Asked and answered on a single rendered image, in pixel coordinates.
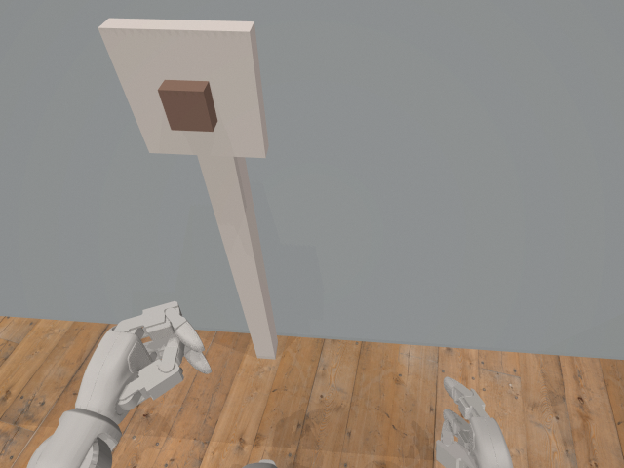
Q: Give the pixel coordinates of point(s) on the panel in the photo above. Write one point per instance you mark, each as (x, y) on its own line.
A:
(144, 53)

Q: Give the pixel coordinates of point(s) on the left robot forearm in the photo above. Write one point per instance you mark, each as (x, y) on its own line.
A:
(83, 439)

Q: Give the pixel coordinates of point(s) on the robot left hand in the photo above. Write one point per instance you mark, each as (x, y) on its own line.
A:
(108, 386)

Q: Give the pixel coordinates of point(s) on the robot right hand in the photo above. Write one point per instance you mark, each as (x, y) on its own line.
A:
(480, 443)

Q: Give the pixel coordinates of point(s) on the button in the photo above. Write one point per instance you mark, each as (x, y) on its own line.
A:
(189, 105)

